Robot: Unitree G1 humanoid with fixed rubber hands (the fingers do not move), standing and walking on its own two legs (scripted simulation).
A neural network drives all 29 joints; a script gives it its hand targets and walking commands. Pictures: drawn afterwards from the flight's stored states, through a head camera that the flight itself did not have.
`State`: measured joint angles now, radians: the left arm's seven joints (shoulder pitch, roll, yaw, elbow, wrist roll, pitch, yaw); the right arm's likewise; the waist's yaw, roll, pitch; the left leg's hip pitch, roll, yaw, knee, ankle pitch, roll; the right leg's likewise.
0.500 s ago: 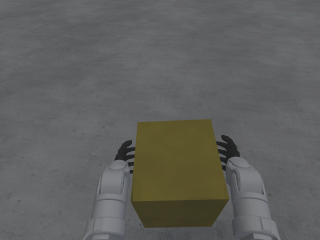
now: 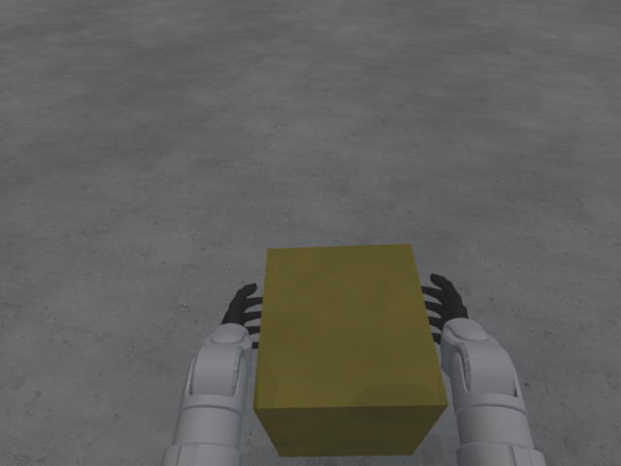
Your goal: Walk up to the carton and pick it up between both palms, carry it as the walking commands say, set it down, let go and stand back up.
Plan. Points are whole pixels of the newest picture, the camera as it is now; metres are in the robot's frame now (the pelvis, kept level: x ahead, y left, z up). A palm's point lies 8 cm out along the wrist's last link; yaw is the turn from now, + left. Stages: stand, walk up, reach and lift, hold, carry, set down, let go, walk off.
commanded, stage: hold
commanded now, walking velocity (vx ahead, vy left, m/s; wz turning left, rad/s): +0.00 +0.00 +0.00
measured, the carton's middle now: (342, 355) +0.27 -0.01 -0.03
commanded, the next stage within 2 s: carry in 0.54 s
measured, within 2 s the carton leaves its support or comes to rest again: neither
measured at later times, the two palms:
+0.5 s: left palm (232, 337) +0.26 +0.14 +0.03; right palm (451, 327) +0.28 -0.15 +0.04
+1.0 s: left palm (247, 250) +0.38 +0.14 +0.08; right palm (449, 268) +0.35 -0.15 +0.08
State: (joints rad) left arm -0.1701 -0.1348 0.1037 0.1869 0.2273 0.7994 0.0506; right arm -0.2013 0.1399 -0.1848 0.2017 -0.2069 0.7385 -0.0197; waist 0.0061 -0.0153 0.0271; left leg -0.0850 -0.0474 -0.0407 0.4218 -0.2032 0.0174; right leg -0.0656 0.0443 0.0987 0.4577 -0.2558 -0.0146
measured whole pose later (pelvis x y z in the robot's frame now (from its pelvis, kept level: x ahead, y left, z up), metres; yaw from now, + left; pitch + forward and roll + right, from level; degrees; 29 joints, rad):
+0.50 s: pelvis -0.01 -0.01 +0.00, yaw +1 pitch -7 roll +0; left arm -0.21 -0.14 0.14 0.21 0.25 0.79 0.04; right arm -0.24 0.15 -0.21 0.24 -0.22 0.72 -0.02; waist 0.01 -0.01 0.03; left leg -0.12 -0.05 -0.06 0.45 -0.20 0.01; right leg -0.10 0.05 0.08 0.48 -0.26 -0.02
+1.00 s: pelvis +0.09 +0.03 +0.00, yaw -9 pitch +5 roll +0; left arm -0.16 -0.10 0.11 -0.18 0.11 1.15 0.08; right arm -0.20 0.14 -0.07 -0.15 -0.11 1.09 -0.13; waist 0.00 0.02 -0.16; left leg -0.12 -0.04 0.12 0.34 -0.30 0.07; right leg -0.47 -0.05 -0.09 0.66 -0.38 0.02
